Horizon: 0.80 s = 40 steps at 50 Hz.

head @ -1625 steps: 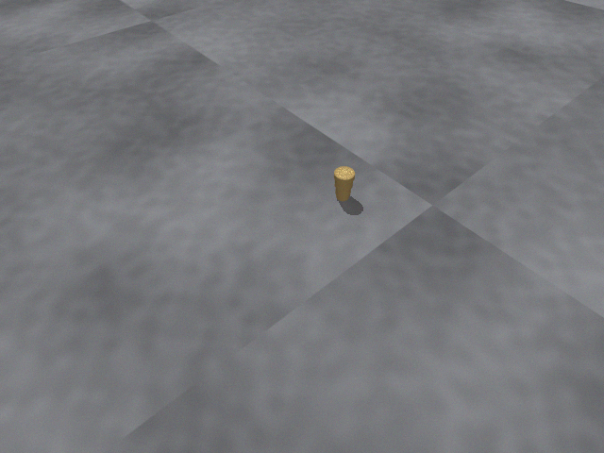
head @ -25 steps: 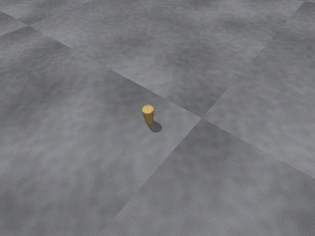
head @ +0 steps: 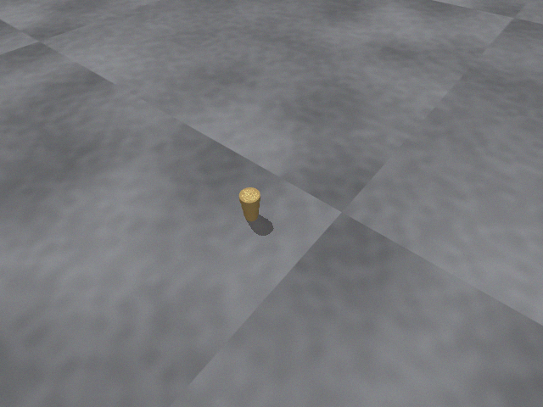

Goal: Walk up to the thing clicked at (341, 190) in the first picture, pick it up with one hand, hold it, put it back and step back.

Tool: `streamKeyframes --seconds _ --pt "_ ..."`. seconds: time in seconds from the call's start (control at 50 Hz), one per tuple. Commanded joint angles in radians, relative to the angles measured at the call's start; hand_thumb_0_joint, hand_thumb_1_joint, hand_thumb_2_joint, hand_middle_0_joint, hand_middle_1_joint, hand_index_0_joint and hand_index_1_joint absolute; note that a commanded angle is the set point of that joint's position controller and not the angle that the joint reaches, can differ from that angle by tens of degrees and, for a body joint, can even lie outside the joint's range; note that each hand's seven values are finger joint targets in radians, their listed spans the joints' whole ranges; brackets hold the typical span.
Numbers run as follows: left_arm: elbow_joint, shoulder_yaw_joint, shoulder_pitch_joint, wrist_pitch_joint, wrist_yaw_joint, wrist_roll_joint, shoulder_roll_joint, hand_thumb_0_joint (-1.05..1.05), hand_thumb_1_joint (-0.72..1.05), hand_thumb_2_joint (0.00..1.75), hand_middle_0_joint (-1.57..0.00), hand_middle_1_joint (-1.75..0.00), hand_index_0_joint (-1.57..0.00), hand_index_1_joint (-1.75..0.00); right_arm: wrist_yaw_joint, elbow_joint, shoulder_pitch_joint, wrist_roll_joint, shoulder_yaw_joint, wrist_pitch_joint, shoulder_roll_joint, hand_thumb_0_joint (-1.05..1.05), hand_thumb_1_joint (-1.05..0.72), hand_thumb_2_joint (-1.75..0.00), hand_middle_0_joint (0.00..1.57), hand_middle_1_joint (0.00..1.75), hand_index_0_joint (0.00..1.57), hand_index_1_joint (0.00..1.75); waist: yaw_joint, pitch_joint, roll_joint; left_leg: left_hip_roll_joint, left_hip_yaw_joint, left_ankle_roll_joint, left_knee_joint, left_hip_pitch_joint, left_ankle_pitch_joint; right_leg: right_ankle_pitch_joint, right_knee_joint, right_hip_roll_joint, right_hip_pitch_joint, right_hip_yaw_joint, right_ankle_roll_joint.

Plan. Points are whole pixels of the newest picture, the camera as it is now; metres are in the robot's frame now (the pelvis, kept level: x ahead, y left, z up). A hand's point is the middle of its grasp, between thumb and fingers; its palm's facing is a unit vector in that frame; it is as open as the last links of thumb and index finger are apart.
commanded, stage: step back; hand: left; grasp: from the side
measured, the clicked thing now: (250, 206) +1.05 +0.17 -0.69
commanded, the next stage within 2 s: stand in 0.36 s
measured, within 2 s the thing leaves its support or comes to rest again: neither
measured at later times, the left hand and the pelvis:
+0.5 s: hand out of the picture +0.13 +0.25 -0.13, palm faces -0.02 -0.94 -0.35, open 7.4 cm; pelvis +0.03 +0.00 +0.02, yaw -2 degrees
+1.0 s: hand out of the picture +0.07 +0.25 -0.13, palm faces -0.04 -0.94 -0.34, open 7.4 cm; pelvis +0.00 -0.01 +0.02, yaw -1 degrees
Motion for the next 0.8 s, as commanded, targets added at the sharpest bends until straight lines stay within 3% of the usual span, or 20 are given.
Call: streamKeyframes --seconds 0.0,0.04,0.06,0.08,0.1,0.2,0.26,0.32,0.36,0.4,0.58,0.7,0.76,0.78 --pt "-0.046 0.033 -0.038 -0.001 0.020 -0.020 0.200 0.00 0.90 0.90 -0.20 -0.30 -0.20 -0.30 -0.016 -0.075 -0.101 0.000 -0.048 -0.023 -0.263 0.00 -0.90 -0.90 0.20 0.30 0.20 0.30 0.002 -0.081 0.104 0.292 -0.348 0.184 -0.270 -0.024 -0.153 -0.139 0.005 0.009 0.005 0.038 -0.030" --pt "-0.021 0.027 -0.022 -0.014 0.022 -0.015 0.183 0.00 0.90 0.90 -0.20 -0.30 -0.20 -0.30 -0.015 -0.067 -0.142 0.006 -0.025 -0.019 -0.212 0.00 -0.90 -0.90 0.20 0.30 0.20 0.30 0.026 -0.090 0.105 0.202 -0.201 0.101 -0.187 0.008 0.052 0.066 -0.161 -0.010 0.068 0.060 -0.040" --pt "-0.009 0.032 -0.027 -0.021 0.024 -0.015 0.202 0.00 0.90 0.90 -0.20 -0.30 -0.20 -0.30 -0.016 -0.058 -0.139 0.010 -0.020 -0.019 -0.196 0.00 -0.90 -0.90 0.20 0.30 0.20 0.30 0.015 -0.099 0.109 0.161 -0.152 0.066 -0.158 -0.002 0.122 0.181 -0.181 -0.026 0.103 0.091 -0.044" --pt "-0.003 0.035 -0.033 -0.024 0.024 -0.018 0.217 0.00 0.90 0.90 -0.20 -0.30 -0.20 -0.30 -0.017 -0.051 -0.135 0.015 -0.014 -0.019 -0.180 0.00 -0.90 -0.90 0.20 0.30 0.20 0.30 0.006 -0.103 0.094 0.131 -0.121 0.044 -0.138 0.002 0.128 0.225 -0.191 -0.046 0.105 0.118 -0.050" --pt "-0.002 0.036 -0.051 -0.025 0.024 -0.016 0.231 0.00 0.90 0.90 -0.20 -0.30 -0.20 -0.30 -0.017 -0.044 -0.133 0.017 -0.013 -0.018 -0.178 0.00 -0.90 -0.90 0.20 0.30 0.20 0.30 -0.007 -0.106 0.078 0.117 -0.101 0.038 -0.138 0.027 0.119 0.267 -0.190 -0.063 0.099 0.128 -0.054" --pt "0.015 0.027 -0.081 -0.024 0.032 -0.020 0.211 0.00 0.90 0.90 -0.20 -0.30 -0.20 -0.30 -0.021 -0.003 -0.140 0.021 -0.017 -0.017 -0.176 0.00 -0.90 -0.90 0.20 0.30 0.20 0.30 -0.014 -0.187 0.030 0.129 -0.068 0.049 -0.112 0.164 0.365 0.421 -0.190 -0.066 0.119 0.098 -0.045" --pt "0.024 0.025 -0.095 -0.020 0.034 -0.020 0.205 0.00 0.90 0.90 -0.20 -0.30 -0.20 -0.30 -0.023 0.007 -0.161 0.023 -0.014 -0.013 -0.171 0.00 -0.90 -0.90 0.20 0.30 0.20 0.30 -0.011 -0.183 0.035 0.133 -0.059 0.048 -0.127 0.164 0.395 0.431 -0.190 -0.068 0.138 0.093 -0.038" --pt "0.034 0.025 -0.109 -0.016 0.035 -0.017 0.203 0.00 0.90 0.90 -0.20 -0.30 -0.20 -0.30 -0.023 0.015 -0.189 0.022 -0.015 -0.009 -0.161 0.00 -0.90 -0.90 0.20 0.30 0.20 0.30 -0.012 -0.170 0.008 0.132 -0.051 0.044 -0.145 0.168 0.348 0.421 -0.208 -0.070 0.134 0.094 -0.038" --pt "0.053 0.008 -0.111 -0.017 0.032 -0.026 0.177 0.00 0.90 0.90 -0.20 -0.30 -0.20 -0.30 -0.020 0.026 -0.171 0.030 -0.005 -0.015 -0.176 0.00 -0.90 -0.90 0.20 0.30 0.20 0.30 -0.023 -0.180 0.018 0.143 -0.084 0.041 -0.180 0.225 0.459 0.479 -0.240 -0.073 0.150 0.091 -0.021" --pt "0.062 0.006 -0.120 -0.017 0.033 -0.024 0.181 0.00 0.90 0.90 -0.20 -0.30 -0.20 -0.30 -0.020 0.030 -0.189 0.031 -0.002 -0.015 -0.173 0.00 -0.90 -0.90 0.20 0.30 0.20 0.30 -0.021 -0.171 0.012 0.138 -0.077 0.037 -0.191 0.233 0.450 0.479 -0.267 -0.076 0.159 0.089 -0.017" --pt "0.089 0.003 -0.164 -0.014 0.024 -0.017 0.189 0.00 0.90 0.90 -0.20 -0.30 -0.20 -0.30 -0.011 0.054 -0.213 0.030 0.012 -0.013 -0.163 0.00 -0.90 -0.90 0.20 0.30 0.20 0.30 -0.023 -0.108 0.024 0.130 -0.083 0.012 -0.296 0.185 0.209 0.273 -0.364 -0.083 0.163 0.101 -0.015" --pt "0.098 0.004 -0.160 -0.016 0.022 -0.015 0.195 0.00 0.90 0.90 -0.20 -0.30 -0.20 -0.30 -0.009 0.066 -0.202 0.028 0.012 -0.014 -0.170 0.00 -0.90 -0.90 0.20 0.30 0.20 0.30 -0.022 -0.118 0.016 0.132 -0.083 0.012 -0.309 0.193 0.167 0.245 -0.384 -0.088 0.161 0.103 -0.018" --pt "0.108 0.003 -0.150 -0.016 0.020 -0.016 0.192 0.00 0.90 0.90 -0.20 -0.30 -0.20 -0.30 -0.007 0.075 -0.186 0.029 0.015 -0.012 -0.169 0.00 -0.90 -0.90 0.20 0.30 0.20 0.30 -0.024 -0.093 0.014 0.128 -0.092 0.009 -0.329 0.172 0.095 0.185 -0.395 -0.083 0.145 0.102 -0.015" --pt "0.105 0.005 -0.152 -0.018 0.021 -0.016 0.200 0.00 0.90 0.90 -0.20 -0.30 -0.20 -0.30 -0.006 0.073 -0.185 0.027 0.014 -0.012 -0.167 0.00 -0.90 -0.90 0.20 0.30 0.20 0.30 -0.024 -0.099 0.007 0.127 -0.089 0.010 -0.321 0.190 0.117 0.192 -0.398 -0.086 0.134 0.105 -0.018"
